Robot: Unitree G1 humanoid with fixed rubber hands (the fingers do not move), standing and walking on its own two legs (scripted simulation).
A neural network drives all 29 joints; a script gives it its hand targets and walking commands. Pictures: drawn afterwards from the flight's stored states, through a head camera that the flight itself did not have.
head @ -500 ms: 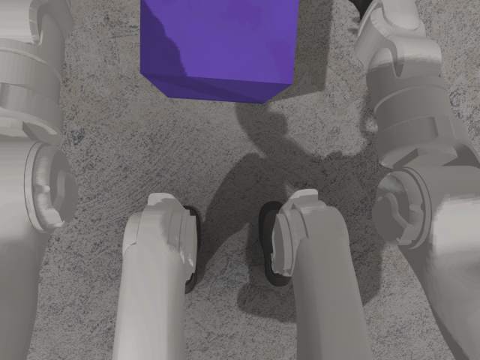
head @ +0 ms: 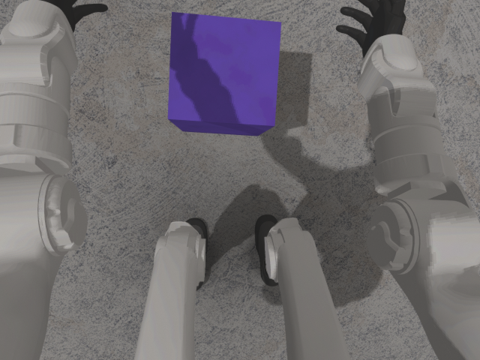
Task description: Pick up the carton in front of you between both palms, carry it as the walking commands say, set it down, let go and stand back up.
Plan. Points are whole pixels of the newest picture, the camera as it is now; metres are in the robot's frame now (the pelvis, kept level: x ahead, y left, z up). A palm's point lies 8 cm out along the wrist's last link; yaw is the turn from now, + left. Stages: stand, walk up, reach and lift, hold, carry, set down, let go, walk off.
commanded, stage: set down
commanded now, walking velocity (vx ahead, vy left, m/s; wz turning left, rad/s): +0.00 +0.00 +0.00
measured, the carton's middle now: (223, 86) +0.56 +0.02 -0.43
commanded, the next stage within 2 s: let go in 0.20 s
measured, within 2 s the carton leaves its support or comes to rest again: neither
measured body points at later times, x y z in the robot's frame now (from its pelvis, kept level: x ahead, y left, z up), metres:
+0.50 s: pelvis +0.04 +0.00 +0.13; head +0.33 +0.01 +0.47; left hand +0.51 +0.23 +0.00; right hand +0.50 -0.19 +0.00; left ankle +0.08 +0.10 -0.52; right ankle +0.09 -0.12 -0.52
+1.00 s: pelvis +0.09 -0.01 +0.21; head +0.21 +0.00 +0.64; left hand +0.33 +0.23 +0.11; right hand +0.32 -0.23 +0.12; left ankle +0.08 +0.10 -0.52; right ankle +0.09 -0.12 -0.52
